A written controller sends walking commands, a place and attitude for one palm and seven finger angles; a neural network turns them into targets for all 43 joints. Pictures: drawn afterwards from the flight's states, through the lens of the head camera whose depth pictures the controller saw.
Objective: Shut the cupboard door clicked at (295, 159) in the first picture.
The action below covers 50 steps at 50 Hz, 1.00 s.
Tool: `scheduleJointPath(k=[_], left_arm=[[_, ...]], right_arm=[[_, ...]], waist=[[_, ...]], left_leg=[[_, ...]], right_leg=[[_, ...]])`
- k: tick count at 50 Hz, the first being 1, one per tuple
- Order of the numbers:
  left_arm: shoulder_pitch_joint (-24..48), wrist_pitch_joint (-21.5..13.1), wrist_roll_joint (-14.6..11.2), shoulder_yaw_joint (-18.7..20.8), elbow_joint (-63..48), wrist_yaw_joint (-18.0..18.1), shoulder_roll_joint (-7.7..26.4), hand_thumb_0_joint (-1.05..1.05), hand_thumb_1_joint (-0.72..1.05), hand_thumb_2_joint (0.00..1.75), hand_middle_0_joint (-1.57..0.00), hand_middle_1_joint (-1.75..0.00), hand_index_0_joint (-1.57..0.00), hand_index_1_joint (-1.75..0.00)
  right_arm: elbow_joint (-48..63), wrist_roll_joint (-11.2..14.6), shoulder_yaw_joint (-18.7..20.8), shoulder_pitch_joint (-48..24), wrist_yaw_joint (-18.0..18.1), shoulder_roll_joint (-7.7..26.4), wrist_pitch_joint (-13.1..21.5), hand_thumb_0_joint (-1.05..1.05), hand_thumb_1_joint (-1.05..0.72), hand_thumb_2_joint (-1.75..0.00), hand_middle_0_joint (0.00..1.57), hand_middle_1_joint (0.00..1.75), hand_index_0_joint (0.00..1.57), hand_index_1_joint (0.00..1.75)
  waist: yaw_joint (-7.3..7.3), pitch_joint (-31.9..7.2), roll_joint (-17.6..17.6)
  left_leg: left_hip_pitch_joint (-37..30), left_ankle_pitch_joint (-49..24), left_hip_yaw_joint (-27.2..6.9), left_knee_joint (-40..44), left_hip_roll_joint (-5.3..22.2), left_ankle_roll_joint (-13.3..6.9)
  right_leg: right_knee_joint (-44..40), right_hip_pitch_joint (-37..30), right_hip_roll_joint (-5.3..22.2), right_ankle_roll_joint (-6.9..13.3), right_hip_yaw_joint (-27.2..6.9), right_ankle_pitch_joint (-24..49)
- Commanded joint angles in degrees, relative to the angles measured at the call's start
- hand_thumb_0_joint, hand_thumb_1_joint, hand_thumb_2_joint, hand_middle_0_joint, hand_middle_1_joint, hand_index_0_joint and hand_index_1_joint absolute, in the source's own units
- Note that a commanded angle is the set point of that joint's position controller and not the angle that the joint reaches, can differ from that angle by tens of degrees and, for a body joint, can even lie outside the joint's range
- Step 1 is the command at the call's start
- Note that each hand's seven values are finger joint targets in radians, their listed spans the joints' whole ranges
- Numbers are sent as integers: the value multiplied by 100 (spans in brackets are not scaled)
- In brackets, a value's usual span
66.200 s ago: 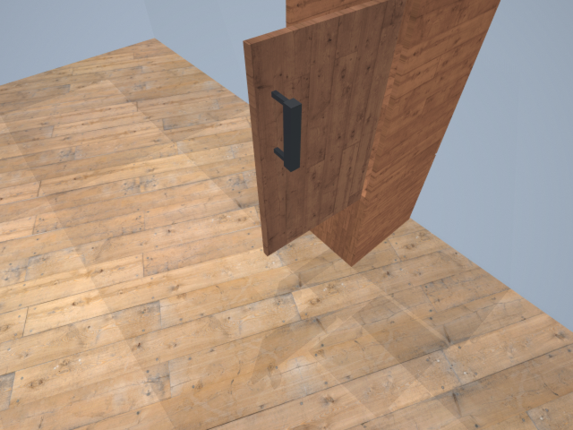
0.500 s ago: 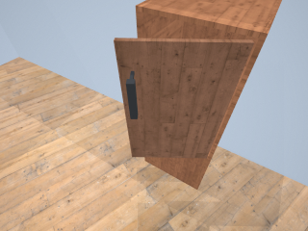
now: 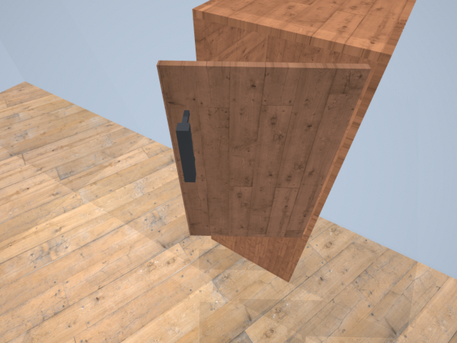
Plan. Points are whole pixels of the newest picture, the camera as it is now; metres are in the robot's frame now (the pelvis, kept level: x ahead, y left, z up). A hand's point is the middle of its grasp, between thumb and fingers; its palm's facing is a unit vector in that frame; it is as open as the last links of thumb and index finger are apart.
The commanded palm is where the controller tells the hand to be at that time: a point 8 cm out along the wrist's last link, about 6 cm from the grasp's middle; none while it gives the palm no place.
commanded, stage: look again from close up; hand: left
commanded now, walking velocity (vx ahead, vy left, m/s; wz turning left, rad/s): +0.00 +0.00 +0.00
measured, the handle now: (188, 147) +0.47 +0.12 +0.08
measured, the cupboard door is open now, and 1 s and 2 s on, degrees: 30 30 30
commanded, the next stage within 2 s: shuffle to correct the standing spot in 0.14 s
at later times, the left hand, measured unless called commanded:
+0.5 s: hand out of the picture +0.03 +0.14 -0.18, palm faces +0.01 -0.98 -0.18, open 7.3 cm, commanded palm none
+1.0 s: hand out of the picture +0.03 +0.12 -0.18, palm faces +0.04 -0.98 -0.20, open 7.3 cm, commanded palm none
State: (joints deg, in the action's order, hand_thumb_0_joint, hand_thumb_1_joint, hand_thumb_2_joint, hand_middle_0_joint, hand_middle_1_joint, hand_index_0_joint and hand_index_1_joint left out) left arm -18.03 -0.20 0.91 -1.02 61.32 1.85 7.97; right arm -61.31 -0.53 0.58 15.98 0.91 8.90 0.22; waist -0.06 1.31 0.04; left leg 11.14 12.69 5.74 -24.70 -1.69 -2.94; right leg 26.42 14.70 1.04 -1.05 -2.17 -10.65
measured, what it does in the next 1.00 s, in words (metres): shifts its weight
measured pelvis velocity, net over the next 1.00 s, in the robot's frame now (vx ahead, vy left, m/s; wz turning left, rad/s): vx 0.02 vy -0.05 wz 0.00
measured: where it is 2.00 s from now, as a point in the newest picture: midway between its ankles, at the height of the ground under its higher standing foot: outside the picture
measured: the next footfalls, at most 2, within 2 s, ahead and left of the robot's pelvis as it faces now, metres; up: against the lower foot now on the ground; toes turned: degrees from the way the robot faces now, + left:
none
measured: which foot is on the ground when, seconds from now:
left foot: down 0.00-1.00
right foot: down 0.00-1.00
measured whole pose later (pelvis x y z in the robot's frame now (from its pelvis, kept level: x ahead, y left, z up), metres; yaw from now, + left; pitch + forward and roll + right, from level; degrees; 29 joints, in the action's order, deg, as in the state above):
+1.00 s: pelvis +0.02 -0.05 +0.00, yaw +0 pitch -1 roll -1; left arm -16.5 -1.2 0.7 -0.3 60.4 2.8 8.9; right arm -60.1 -0.3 1.2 13.5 1.7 9.2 -1.0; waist -0.6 1.3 0.2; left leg 12.8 17.2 1.2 -29.6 0.8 0.2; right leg 24.3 12.5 -5.0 3.6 0.5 -10.9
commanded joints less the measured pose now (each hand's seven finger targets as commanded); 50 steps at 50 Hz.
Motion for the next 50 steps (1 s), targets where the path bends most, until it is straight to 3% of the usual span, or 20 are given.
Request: scheduleJointPath(k=[1,9,16,23,26,28,30,31,32,33,35,37,39,42,43,46,47,48,49,50], left_arm=[[-224,-119,8,123,-196,48,584,0,90,90,-20,-30,-20,-30],[-176,-124,-13,115,-108,44,629,0,90,90,-20,-30,-20,-30],[-197,-79,-11,149,-76,13,587,0,90,90,-20,-30,-20,-30],[-290,111,77,329,-392,-116,569,0,90,90,-20,-30,-20,-30],[-402,156,97,389,-496,-155,549,0,90,90,-20,-30,-20,-30],[-540,151,102,436,-538,-170,591,0,90,90,-20,-30,-20,-30],[-611,65,92,442,-506,-111,736,0,90,90,-20,-30,-20,-30],[-669,13,61,457,-470,-67,850,0,90,90,-20,-30,-20,-30],[-624,-28,38,435,-457,-27,803,0,90,90,-20,-30,-20,-30],[-483,-86,34,400,-424,7,742,0,90,90,-20,-30,-20,-30],[-245,-176,23,378,-409,53,790,0,90,90,-20,-30,-20,-30],[-176,-199,9,362,-387,68,874,0,90,90,-20,-30,-20,-30],[-81,-187,-31,314,-338,80,832,0,90,90,-20,-30,-20,-30],[-87,-135,-31,283,-325,98,701,0,90,90,-20,-30,-20,-30],[-40,-106,-34,268,-303,88,755,0,90,90,-20,-30,-20,-30],[-81,-89,-25,228,-238,58,683,0,90,90,-20,-30,-20,-30],[-729,-196,0,279,19,286,879,0,90,90,-20,-30,-20,-30],[-375,-221,16,270,-302,231,1208,0,90,90,-20,-30,-20,-30],[-64,-224,26,272,-465,189,1130,0,90,90,-20,-30,-20,-30],[166,-224,31,281,-598,151,1164,0,90,90,-20,-30,-20,-30]], right_arm=[[134,12,70,282,38,542,141,0,-90,-90,20,30,20,30],[17,10,30,193,55,552,154,0,-90,-90,20,30,20,30],[-71,-24,66,207,87,571,126,0,-90,-90,20,30,20,30],[61,-89,289,162,195,893,42,0,-90,-90,20,30,20,30],[148,-100,358,99,242,940,13,0,-90,-90,20,30,20,30],[218,-104,380,25,252,897,1,0,-90,-90,20,30,20,30],[278,-79,285,130,231,506,-17,0,-90,-90,20,30,20,30],[279,-45,217,172,207,324,-32,0,-90,-90,20,30,20,30],[286,-21,186,65,190,290,-41,0,-90,-90,20,30,20,30],[267,-1,162,54,164,243,-13,0,-90,-90,20,30,20,30],[189,39,140,118,140,194,23,0,-90,-90,20,30,20,30],[134,55,125,152,138,192,26,0,-90,-90,20,30,20,30],[36,55,99,305,153,221,33,0,-90,-90,20,30,20,30],[7,32,95,269,162,317,20,0,-90,-90,20,30,20,30],[7,31,79,203,152,311,23,0,-90,-90,20,30,20,30],[13,5,48,170,140,329,58,0,-90,-90,20,30,20,30],[405,65,159,-478,102,718,78,0,-90,-90,20,30,20,30],[552,46,111,20,65,369,-54,0,-90,-90,20,30,20,30],[571,8,121,180,24,420,-51,0,-90,-90,20,30,20,30],[567,-35,127,331,-19,376,-17,0,-90,-90,20,30,20,30]], waist=[[62,152,-118],[28,135,9],[52,209,-158],[11,324,426],[-23,255,392],[-75,95,146],[-30,-34,-915],[-54,-153,-1206],[-104,-137,-991],[-37,-141,-695],[50,-255,-359],[54,-240,-339],[124,-179,-326],[20,-11,-46],[12,94,227],[-46,303,234],[-251,312,410],[118,-173,159],[216,-198,191],[260,-215,265]], left_leg=[[110,160,-756,676,715,107],[19,-133,-694,652,744,146],[-17,55,-741,622,858,125],[146,269,-1175,767,1474,-168],[295,-18,-1155,500,1585,-258],[467,122,-899,92,1358,-140],[830,693,-140,-902,544,174],[991,1189,-68,-1445,256,277],[1005,1582,-343,-1823,301,266],[1017,1517,-525,-1920,338,263],[790,1321,-592,-1519,357,283],[447,896,-561,-756,286,309],[-90,169,-587,79,339,289],[-32,-310,-658,132,598,231],[23,-306,-735,211,624,237],[195,-202,-887,470,690,177],[209,304,-391,-684,614,381],[355,937,-650,-954,304,329],[172,861,-709,-861,414,296],[-117,507,-643,-601,349,257]], right_leg=[[-494,-16,409,302,-499,222],[-521,-172,426,302,-475,450],[-501,-92,321,280,-360,292],[351,368,43,274,50,38],[525,353,24,302,10,111],[246,159,131,358,-231,405],[-531,-289,704,580,-1159,747],[-957,-451,1106,726,-1685,973],[-1115,-413,1272,895,-1851,1197],[-1030,-491,1308,1071,-1833,1514],[-798,-637,1269,1212,-1549,2152],[-694,-639,1115,1040,-1358,2331],[-682,-375,928,714,-1201,1895],[-856,-385,632,225,-943,1394],[-823,-345,623,273,-901,1142],[-891,-355,454,315,-760,441],[-768,-282,820,-147,-1035,2596],[-1017,-272,1162,229,-1618,437],[-1138,202,1141,718,-1575,-1246],[-1020,452,922,824,-1249,-1472]])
